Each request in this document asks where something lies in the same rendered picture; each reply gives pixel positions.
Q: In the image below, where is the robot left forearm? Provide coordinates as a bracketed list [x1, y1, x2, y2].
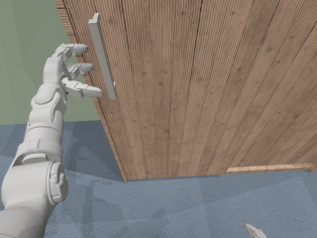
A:
[1, 82, 67, 207]

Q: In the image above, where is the wardrobe door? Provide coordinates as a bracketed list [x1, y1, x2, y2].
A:
[229, 24, 317, 168]
[64, 0, 317, 179]

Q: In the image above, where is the left robot hand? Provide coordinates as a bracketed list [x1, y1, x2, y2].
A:
[43, 44, 103, 99]

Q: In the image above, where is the handle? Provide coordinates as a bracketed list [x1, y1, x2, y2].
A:
[88, 13, 117, 99]

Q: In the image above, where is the robot left upper arm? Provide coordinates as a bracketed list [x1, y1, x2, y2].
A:
[0, 161, 68, 238]

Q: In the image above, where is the right robot hand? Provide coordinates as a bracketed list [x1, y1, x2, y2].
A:
[245, 224, 266, 238]

